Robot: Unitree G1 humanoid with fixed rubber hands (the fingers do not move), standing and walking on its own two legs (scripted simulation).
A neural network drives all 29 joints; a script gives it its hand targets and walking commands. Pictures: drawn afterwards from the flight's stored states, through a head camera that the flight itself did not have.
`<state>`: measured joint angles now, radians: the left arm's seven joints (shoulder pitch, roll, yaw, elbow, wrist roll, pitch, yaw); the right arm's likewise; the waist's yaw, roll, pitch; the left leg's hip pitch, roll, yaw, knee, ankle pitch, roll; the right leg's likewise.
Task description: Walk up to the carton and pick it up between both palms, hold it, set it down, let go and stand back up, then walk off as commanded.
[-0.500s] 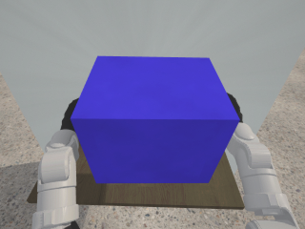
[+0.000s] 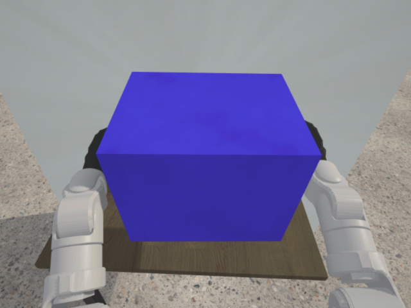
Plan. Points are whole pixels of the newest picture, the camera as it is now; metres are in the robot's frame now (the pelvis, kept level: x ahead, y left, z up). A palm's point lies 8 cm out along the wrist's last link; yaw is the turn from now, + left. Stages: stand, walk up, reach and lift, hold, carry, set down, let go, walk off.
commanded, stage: hold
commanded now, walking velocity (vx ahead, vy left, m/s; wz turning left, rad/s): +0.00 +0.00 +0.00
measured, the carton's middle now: (206, 157) +0.39 +0.00 +0.14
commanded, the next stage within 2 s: none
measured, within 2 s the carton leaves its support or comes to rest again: neither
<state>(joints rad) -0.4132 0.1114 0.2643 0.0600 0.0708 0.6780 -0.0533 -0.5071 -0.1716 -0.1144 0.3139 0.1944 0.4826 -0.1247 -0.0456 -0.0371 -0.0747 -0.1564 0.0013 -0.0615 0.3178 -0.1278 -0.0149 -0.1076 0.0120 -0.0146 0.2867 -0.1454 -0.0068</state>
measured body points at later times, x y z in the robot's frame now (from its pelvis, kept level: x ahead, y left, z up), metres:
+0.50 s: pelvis +0.00 +0.00 +0.00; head -0.04 +0.01 +0.45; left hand +0.35 +0.20 +0.16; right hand +0.36 -0.20 +0.17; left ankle +0.03 +0.13 -0.75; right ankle +0.01 -0.11 -0.75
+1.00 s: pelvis +0.00 +0.00 +0.00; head -0.04 +0.02 +0.45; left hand +0.35 +0.20 +0.16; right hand +0.35 -0.20 +0.17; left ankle +0.03 +0.13 -0.75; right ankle +0.01 -0.11 -0.75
